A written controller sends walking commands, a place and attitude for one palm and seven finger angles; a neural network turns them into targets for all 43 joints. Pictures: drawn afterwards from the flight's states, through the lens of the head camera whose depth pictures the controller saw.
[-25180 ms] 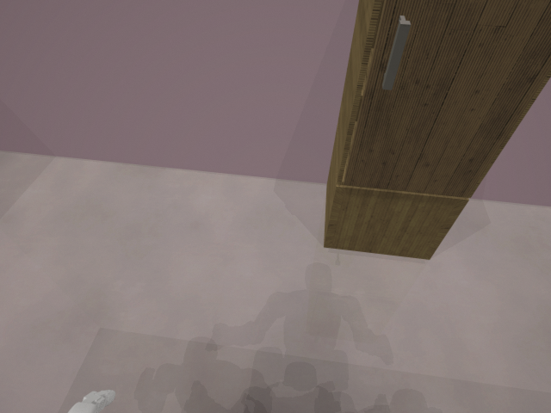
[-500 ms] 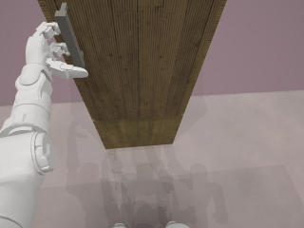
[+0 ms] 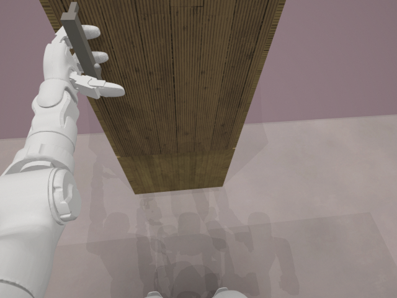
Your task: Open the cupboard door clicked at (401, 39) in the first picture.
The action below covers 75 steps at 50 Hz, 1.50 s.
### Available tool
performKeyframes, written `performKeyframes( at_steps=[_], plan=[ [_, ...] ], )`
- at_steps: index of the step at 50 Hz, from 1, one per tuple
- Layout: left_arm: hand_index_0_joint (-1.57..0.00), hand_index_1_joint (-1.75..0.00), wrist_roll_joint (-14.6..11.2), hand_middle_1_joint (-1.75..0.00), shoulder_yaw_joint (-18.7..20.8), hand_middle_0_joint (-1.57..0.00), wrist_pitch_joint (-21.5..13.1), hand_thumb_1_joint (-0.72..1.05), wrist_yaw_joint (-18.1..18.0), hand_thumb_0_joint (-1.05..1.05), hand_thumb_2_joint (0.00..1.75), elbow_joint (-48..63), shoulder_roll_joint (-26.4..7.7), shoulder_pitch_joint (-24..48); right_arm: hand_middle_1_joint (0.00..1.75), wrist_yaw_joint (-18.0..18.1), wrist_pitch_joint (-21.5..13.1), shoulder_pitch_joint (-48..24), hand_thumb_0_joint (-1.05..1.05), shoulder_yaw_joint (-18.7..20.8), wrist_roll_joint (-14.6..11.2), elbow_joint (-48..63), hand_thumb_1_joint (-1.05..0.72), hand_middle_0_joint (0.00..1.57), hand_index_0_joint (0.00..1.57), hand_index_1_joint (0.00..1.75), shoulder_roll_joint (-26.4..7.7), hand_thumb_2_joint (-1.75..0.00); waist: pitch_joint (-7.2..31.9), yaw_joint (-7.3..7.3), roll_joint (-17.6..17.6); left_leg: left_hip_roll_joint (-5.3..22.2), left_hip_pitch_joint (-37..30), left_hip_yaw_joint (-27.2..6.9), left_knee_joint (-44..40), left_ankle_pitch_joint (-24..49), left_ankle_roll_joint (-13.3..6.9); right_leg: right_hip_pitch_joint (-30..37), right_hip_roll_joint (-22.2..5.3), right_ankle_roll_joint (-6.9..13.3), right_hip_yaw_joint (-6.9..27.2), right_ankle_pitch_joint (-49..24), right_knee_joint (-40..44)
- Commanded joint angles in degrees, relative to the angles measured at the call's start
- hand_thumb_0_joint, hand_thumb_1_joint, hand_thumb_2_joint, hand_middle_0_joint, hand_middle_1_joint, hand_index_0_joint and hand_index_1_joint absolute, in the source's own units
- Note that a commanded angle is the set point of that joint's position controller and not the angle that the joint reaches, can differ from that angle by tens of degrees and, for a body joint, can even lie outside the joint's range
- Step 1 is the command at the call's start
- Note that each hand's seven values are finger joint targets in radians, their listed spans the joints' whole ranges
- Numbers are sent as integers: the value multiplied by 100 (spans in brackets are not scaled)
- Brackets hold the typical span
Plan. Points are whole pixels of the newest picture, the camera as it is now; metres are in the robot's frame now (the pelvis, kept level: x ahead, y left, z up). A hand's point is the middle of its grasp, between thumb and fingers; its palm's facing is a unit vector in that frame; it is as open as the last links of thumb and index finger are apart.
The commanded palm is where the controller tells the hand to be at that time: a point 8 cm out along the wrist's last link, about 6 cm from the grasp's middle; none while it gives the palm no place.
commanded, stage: slide the fingers in behind the handle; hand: left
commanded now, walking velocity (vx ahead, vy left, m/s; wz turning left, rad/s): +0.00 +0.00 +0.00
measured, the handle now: (86, 48) +0.58 +0.17 +0.15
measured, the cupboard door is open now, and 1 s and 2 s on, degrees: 0 0 11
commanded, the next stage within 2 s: close the thumb around the handle in 0.42 s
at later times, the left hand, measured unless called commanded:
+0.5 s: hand (96, 66) +0.53 +0.15 +0.15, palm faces +0.01 -1.00 +0.00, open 14.0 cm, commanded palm +0.50 +0.20 +0.15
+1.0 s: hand (95, 67) +0.53 +0.15 +0.15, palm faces +0.01 -1.00 +0.01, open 7.9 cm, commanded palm +0.50 +0.20 +0.15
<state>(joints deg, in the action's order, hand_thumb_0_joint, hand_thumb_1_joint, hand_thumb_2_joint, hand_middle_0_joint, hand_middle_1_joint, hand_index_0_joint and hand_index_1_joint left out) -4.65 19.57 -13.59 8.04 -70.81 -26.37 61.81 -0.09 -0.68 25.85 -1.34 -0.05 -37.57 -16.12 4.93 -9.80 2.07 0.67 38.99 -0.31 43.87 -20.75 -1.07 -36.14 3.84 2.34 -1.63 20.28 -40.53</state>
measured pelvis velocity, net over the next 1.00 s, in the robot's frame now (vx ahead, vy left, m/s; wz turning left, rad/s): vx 0.00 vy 0.01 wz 0.00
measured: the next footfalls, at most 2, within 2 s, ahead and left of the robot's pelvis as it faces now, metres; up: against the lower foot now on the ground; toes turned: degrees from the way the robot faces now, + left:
none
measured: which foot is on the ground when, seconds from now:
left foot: down 0.00-1.00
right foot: down 0.00-1.00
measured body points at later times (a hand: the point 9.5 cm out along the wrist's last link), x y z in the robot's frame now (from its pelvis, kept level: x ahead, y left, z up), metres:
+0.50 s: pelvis +0.00 +0.00 +0.00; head +0.09 +0.00 +0.44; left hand +0.52 +0.20 +0.15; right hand +0.00 -0.26 -0.12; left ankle +0.00 +0.11 -0.71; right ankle -0.02 -0.10 -0.71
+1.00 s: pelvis +0.00 +0.01 +0.00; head +0.09 +0.01 +0.44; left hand +0.52 +0.20 +0.15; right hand +0.00 -0.25 -0.12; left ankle +0.00 +0.11 -0.71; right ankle -0.02 -0.10 -0.71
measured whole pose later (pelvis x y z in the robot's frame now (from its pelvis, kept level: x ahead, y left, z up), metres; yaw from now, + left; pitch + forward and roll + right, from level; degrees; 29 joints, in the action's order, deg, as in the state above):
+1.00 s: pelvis +0.00 +0.01 +0.00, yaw +0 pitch +15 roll -2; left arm -4.4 18.4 -13.4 6.6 -71.8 -25.4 62.4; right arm -0.1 -1.0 24.3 -1.6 -0.1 -37.8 -15.7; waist 4.8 -9.7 2.2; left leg 0.0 38.7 -0.1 44.1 -20.8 -1.8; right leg -35.7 3.2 1.6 -1.4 20.3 -40.7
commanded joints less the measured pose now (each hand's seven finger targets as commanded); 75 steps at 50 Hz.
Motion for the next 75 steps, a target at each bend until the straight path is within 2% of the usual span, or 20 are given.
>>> performKeyframes(
  at_steps=[1, 8, 9, 16, 18, 25, 26, 31, 37, 40, 45, 48, 51, 53, 58, 64, 67, 70, 73, 75],
  plan=[
    [-30, -120, 82, -120, -212, -30, -419, -50, -126, 0, 30, 1308, -997, 3098, 30, 56, -131, 852, 0, 326, 38, 279, -90, 20, 20, 30, -879, -90, 2247, -185, 189, -56, -1700, -160, -201, 1852, -165, 682, -74, -170, 152, -2145, 399],
    [-30, -120, -15, -120, 203, -30, -436, -50, -60, 0, 30, 1349, -1398, 2862, 30, 67, -115, 828, 0, 348, 13, 300, -90, 20, 20, 30, -923, -90, 2647, -5, 174, -68, -1793, -114, -208, 2066, -144, 1059, -69, -163, 198, -2517, 366],
    [-30, -120, -20, -120, -8, -30, -428, -50, -28, 0, 30, 1378, -1148, 2899, 30, 57, -118, 785, 0, 331, 14, 339, -90, 20, 20, 30, -892, -90, 2529, -44, 286, -86, -1762, -88, -228, 2005, -148, 1005, -69, -168, 206, -2493, 389],
    [-30, -120, -64, -120, 59, -30, -418, -50, -31, 0, 30, 1315, -1176, 2704, 30, 75, -98, 774, 0, 331, -1, 369, -90, 20, 20, 30, -893, -90, 2279, -6, 121, -87, -1666, -69, -260, 1965, -165, 1036, -72, -156, 199, -2468, 416],
    [-30, -120, -46, -120, 213, -30, -398, -50, -44, 0, 30, 1343, -1387, 2674, 30, 79, -77, 766, 0, 342, -6, 373, -90, 20, 20, 30, -915, -90, 2362, 19, 149, -71, -1689, -66, -270, 2025, -154, 1071, -78, -167, 208, -2552, 388],
    [-30, -120, -82, -120, 232, -30, -490, -50, -19, 0, 30, 1657, -1300, 2473, 30, 63, -73, 753, 0, 381, 4, 394, -90, 20, 20, 30, -895, -90, 2685, 111, 74, -49, -1972, -88, -222, 2483, -130, 1179, -52, -164, 165, -2857, 318],
    [-30, -120, -123, -120, 70, -30, -480, -50, 4, 0, 30, 1680, -1078, 2427, 30, 67, -63, 725, 0, 371, -4, 418, -90, 20, 20, 30, -878, -90, 2616, 86, 246, -62, -2031, -73, -225, 2551, -129, 1121, -58, -148, 154, -2875, 326],
    [-32, -123, -100, -123, 61, -32, -362, -22, 0, 0, 42, 1524, -1152, 2553, 30, 86, -29, 685, 0, 348, -21, 392, -90, 20, 20, 30, -887, -90, 2166, 9, 130, -71, -1755, -46, -285, 2154, -161, 1058, -80, -159, 177, -2627, 414],
    [-34, -127, -116, -127, -19, -34, -565, 12, -24, 0, 56, 1836, -1015, 2714, 30, 74, -85, 668, 0, 369, 0, 347, -90, 20, 20, 30, -870, -90, 2645, 43, 466, -25, -2334, -192, -206, 2466, -86, 788, -41, -125, 123, -2484, 342],
    [-36, -128, -142, -128, -227, -36, -477, 28, -2, 0, 64, 1521, -751, 2786, 30, 69, -97, 661, 0, 363, -10, 279, -90, 20, 20, 30, -875, -90, 2325, -77, 230, -19, -2132, -201, -260, 2188, -88, 649, -37, -145, 85, -2261, 389],
    [-38, -131, -42, -131, -151, -38, -290, 56, -89, 0, 76, 1134, -966, 2956, 30, 94, -108, 679, 0, 328, -3, 247, -90, 20, 20, 30, -917, -90, 2011, -126, 260, -28, -1799, -213, -311, 1699, -104, 463, -78, -148, 112, -1827, 451],
    [-39, -133, -12, -133, 44, -39, -396, 73, -199, 0, 83, 1193, -1204, 3175, 30, 97, -146, 739, 0, 329, 23, 229, -90, 20, 20, 30, -930, -90, 2258, -132, 231, -27, -1861, -247, -268, 1803, -103, 518, -80, -151, 124, -1877, 398],
    [-40, -135, -5, -135, -46, -40, -522, 90, -177, 0, 90, 1272, -1069, 3070, 30, 73, -166, 808, 0, 333, 55, 268, -90, 20, 20, 30, -926, -90, 2518, -112, 215, -20, -2012, -280, -217, 2154, -86, 601, -62, -127, 87, -2118, 300],
    [-40, -135, 13, -135, -109, -40, -571, 90, -150, 0, 90, 1377, -974, 3070, 30, 45, -174, 788, 0, 349, 57, 266, -90, 20, 20, 30, -918, -90, 2697, -97, 389, -4, -2180, -271, -168, 2242, -62, 490, -40, -139, 82, -2128, 277],
    [-40, -135, 46, -135, 237, -40, -415, 90, -147, 0, 90, 1109, -1456, 2928, 30, 77, -113, 865, 0, 336, 49, 297, -90, 20, 20, 30, -969, -90, 2515, -23, 156, -42, -1660, -178, -229, 1985, -114, 838, -57, -156, 142, -2208, 320],
    [-40, -135, 78, -135, 115, -40, -520, 90, -144, 0, 90, 1615, -1255, 2722, 30, 35, -71, 859, 0, 362, 59, 353, -90, 20, 20, 30, -898, -90, 2704, 56, 441, -15, -2034, -171, -170, 2506, -80, 812, -29, -134, 90, -2509, 266],
    [-40, -135, 53, -135, 88, -40, -519, 90, -173, 0, 90, 1600, -1259, 2992, 30, 39, -52, 853, 0, 368, 48, 291, -90, 20, 20, 30, -919, -90, 2457, -76, 401, 9, -2068, -189, -161, 2443, -89, 645, -10, -147, 98, -2439, 322],
    [-40, -135, -46, -135, 100, -40, -449, 90, -130, 0, 90, 1556, -1097, 2435, 30, 34, -53, 806, 0, 381, 32, 376, -90, 20, 20, 30, -912, -90, 2534, 74, 218, -8, -2019, -153, -225, 2357, -93, 848, -5, -130, 88, -2439, 335],
    [-40, -135, -101, -135, 136, -40, -479, 90, -79, 0, 90, 1882, -1069, 2034, 30, 28, -54, 721, 0, 381, 13, 469, -90, 20, 20, 30, -880, -90, 2808, 246, 477, -18, -2222, -110, -215, 2778, -71, 1069, -15, -118, 97, -2802, 276],
    [-40, -135, -160, -135, 100, -40, -429, 90, -42, 0, 90, 2049, -934, 1622, 30, 19, -41, 642, 0, 393, -8, 549, -90, 20, 20, 30, -858, -90, 2706, 314, 233, -9, -2169, -66, -241, 2811, -88, 1205, -7, -122, 82, -2905, 293]
  ],
)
